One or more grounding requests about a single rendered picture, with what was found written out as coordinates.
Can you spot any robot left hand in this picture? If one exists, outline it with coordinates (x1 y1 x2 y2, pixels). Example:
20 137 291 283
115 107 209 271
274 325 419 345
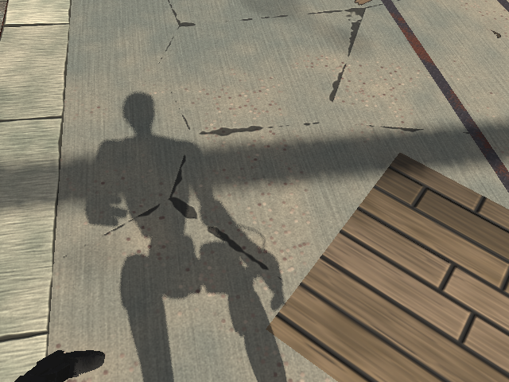
14 350 105 382

